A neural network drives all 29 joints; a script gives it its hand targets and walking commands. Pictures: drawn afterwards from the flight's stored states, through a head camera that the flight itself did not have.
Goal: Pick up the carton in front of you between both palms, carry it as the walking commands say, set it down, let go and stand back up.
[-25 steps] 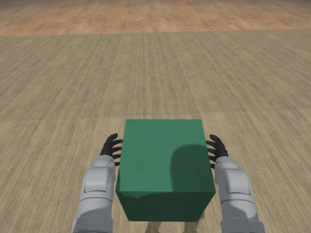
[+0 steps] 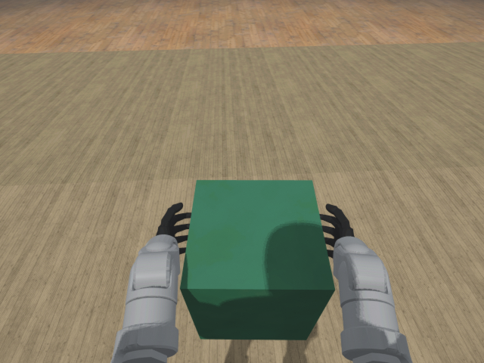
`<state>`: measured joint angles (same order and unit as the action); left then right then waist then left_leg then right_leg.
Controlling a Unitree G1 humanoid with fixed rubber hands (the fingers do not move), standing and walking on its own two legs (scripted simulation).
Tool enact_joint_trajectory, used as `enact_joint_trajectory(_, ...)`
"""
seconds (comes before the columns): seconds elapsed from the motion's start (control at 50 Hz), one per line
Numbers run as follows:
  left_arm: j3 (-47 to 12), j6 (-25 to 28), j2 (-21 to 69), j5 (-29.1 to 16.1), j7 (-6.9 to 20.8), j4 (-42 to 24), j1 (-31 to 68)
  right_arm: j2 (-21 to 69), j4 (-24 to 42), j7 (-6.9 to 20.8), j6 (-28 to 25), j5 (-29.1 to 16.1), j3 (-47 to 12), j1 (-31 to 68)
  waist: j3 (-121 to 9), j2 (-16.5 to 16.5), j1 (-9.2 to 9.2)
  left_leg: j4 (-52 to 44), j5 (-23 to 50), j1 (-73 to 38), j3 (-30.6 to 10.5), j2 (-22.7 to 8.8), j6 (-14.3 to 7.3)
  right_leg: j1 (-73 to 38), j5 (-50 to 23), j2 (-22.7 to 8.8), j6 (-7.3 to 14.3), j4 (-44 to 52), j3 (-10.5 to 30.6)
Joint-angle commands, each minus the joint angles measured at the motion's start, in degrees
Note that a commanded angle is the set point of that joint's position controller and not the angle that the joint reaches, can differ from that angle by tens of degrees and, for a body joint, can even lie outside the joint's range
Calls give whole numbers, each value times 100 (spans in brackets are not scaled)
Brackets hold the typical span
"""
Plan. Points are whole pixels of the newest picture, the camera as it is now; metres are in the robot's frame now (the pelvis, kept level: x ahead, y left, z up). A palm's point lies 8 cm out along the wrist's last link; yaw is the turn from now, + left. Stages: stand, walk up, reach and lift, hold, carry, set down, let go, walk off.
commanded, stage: hold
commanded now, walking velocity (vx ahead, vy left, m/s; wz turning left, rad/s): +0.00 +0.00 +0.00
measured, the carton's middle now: (253, 263) +0.30 +0.00 -0.02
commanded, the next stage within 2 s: carry in 0.54 s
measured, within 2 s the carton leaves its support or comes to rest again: neither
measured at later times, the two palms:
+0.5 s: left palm (167, 244) +0.29 +0.15 +0.05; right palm (342, 246) +0.29 -0.15 +0.05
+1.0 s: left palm (176, 195) +0.39 +0.15 +0.07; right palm (334, 197) +0.38 -0.15 +0.07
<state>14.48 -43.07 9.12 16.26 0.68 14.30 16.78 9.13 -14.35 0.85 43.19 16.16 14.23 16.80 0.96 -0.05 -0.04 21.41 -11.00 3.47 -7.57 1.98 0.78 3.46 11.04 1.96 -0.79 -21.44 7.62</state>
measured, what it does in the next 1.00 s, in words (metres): walks ahead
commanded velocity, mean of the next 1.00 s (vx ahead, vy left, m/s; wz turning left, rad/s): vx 0.25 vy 0.00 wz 0.00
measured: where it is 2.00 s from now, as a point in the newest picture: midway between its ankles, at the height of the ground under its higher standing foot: (249, 267)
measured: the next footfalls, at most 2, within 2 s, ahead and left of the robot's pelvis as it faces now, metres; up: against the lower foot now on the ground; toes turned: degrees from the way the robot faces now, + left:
left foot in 1.08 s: +0.24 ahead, +0.09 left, +0.00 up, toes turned +8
right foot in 1.48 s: +0.59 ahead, -0.11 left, +0.00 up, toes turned -11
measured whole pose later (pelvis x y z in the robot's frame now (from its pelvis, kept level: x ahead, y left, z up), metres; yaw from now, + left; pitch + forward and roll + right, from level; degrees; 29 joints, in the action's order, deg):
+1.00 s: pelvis +0.13 +0.00 -0.02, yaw +1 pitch +7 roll +0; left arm 2.6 -61.7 7.3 4.1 -6.0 -19.1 4.0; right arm 7.2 22.9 -6.0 62.2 4.2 5.2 0.8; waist -11.3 -0.1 0.5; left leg 50.3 -30.1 23.5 4.4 -3.0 1.2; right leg 11.8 25.7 -2.5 -1.3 -31.1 -4.9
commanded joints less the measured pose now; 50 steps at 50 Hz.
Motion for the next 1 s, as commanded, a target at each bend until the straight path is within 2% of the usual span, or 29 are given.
enact_joint_trajectory(0.0,-3222,141,5212,-1495,1338,-124,2870,5240,149,1314,-159,-1494,-3207,2881,-1268,5,0,-356,624,-210,419,343,33,-223,-624,339,-22,361,-401)
enact_joint_trajectory(0.26,-3311,103,5167,-1559,1298,-382,2530,5181,408,1279,-127,-1557,-3297,2545,-1327,14,3,-371,1078,-336,385,366,47,-336,-1064,367,-35,369,-366)
enact_joint_trajectory(0.5,-3329,96,5146,-1573,1291,-433,2493,5151,466,1272,-118,-1560,-3309,2508,-1290,13,2,-385,1005,-310,371,370,42,-306,-983,369,-29,372,-366)
enact_joint_trajectory(0.52,-3405,89,5208,-1618,1284,-435,2600,5145,491,1263,-104,-1604,-3363,2636,-1324,-12,11,124,118,405,269,-650,-72,364,-100,-640,86,-95,-177)
enact_joint_trajectory(0.54,-3409,83,5165,-1660,1276,-502,2611,5162,523,1245,-100,-1645,-3393,2598,-1436,-12,27,-59,-1164,601,62,-598,-103,526,1153,-597,141,83,-20)
enact_joint_trajectory(0.56,-3542,75,5193,-1737,1261,-648,2619,5162,706,1226,-94,-1719,-3507,2644,-1261,-28,28,-141,-2340,954,38,-536,-134,867,2385,-546,171,208,30)
enact_joint_trajectory(0.58,-3680,60,5225,-1810,1236,-821,2693,5190,873,1199,-78,-1796,-3643,2713,-1135,-50,11,-93,-2911,1185,36,-520,-164,1096,2983,-541,206,208,72)
enact_joint_trajectory(0.6,-3794,34,5239,-1892,1209,-992,2735,5220,1038,1174,-48,-1866,-3782,2764,-1108,-36,12,26,-2739,1231,113,-552,-174,1193,2824,-595,222,141,59)
enact_joint_trajectory(0.64,-4100,-74,5221,-2073,1129,-1409,2629,5223,1412,1098,69,-2045,-4075,2682,-1501,-101,46,338,-1873,1168,361,-527,-166,1066,2103,-682,290,-20,-55)
enact_joint_trajectory(0.66,-4265,-164,5194,-2158,1080,-1639,2546,5208,1640,1050,153,-2131,-4244,2591,-1713,-171,41,487,-1732,1171,444,-523,-170,998,2046,-755,340,-35,-16)
enact_joint_trajectory(0.72,-4581,-526,5093,-2343,919,-2301,2397,5101,2301,895,504,-2307,-4560,2474,-1628,-259,34,595,-2136,1479,477,-610,-166,1164,2576,-930,434,-11,120)
enact_joint_trajectory(0.76,-4685,-813,4947,-2423,770,-2690,2223,4940,2652,767,784,-2384,-4643,2300,-1474,6,19,379,-2116,1304,252,-838,-260,1547,2258,-861,361,-452,-180)
enact_joint_trajectory(0.78,-4712,-961,4864,-2452,690,-2841,2089,4839,2779,692,926,-2397,-4653,2130,-1451,358,-4,146,-2049,954,-47,-1058,-374,1938,1845,-714,265,-930,-519)
enact_joint_trajectory(0.8,-4752,-1113,4775,-2494,616,-3028,2010,4733,2865,602,1058,-2378,-4631,1899,-1458,921,-44,-82,-1619,520,-522,-1369,-558,2365,1379,-501,124,-1585,-985)
enact_joint_trajectory(0.82,-4802,-1263,4681,-2551,549,-3203,1934,4638,2940,492,1186,-2339,-4577,1617,-1382,1295,-61,-102,-806,206,-869,-1632,-799,2708,1377,-354,32,-1640,-1323)
enact_joint_trajectory(0.84,-4817,-1392,4633,-2593,480,-3318,1844,4588,3083,379,1315,-2297,-4510,1423,-1319,1208,-56,126,163,103,-814,-1663,-921,2730,1425,-336,20,-1381,-1451)
enact_joint_trajectory(0.86,-4816,-1517,4585,-2646,402,-3419,1619,4534,3261,257,1446,-2279,-4484,1157,-1439,945,-41,497,828,334,-496,-1583,-898,2177,1286,-306,29,-1020,-1520)
enact_joint_trajectory(0.88,-4787,-1612,4611,-2683,315,-3519,1491,4496,3552,163,1569,-2299,-4515,1051,-1645,530,-38,1119,1306,489,202,-1326,-695,1601,991,-333,82,-768,-1462)
enact_joint_trajectory(0.9,-4727,-1707,4642,-2692,202,-3557,1115,4460,3845,81,1704,-2412,-4580,1053,-1807,-58,60,2131,2157,1222,945,-971,-359,568,368,-499,269,-554,-1021)
enact_joint_trajectory(0.92,-4613,-1779,4578,-2632,76,-3635,715,4394,4141,0,1818,-2532,-4615,1077,-2059,-1080,194,3343,1846,2655,1552,-624,-26,-814,-1337,-1164,618,-398,-6)
enact_joint_trajectory(0.94,-4491,-1842,4546,-2542,-57,-3788,491,4434,4381,-66,1904,-2639,-4681,1049,-1797,-2128,225,3546,-1317,4389,1830,-165,164,-1863,-3206,-1978,1084,-44,1158)
enact_joint_trajectory(0.96,-4415,-1900,4593,-2523,-172,-4090,481,4467,4592,-125,1952,-2736,-4736,1126,-1388,-1505,299,3349,-2680,5173,1580,-276,72,-2260,-3865,-2236,1374,-40,1492)
enact_joint_trajectory(0.98,-4460,-1941,4666,-2553,-276,-4421,512,4528,4703,-180,1985,-2799,-4721,1002,-1275,-843,313,2831,-3097,5318,1478,-392,-30,-2367,-3775,-2293,1388,-150,1393)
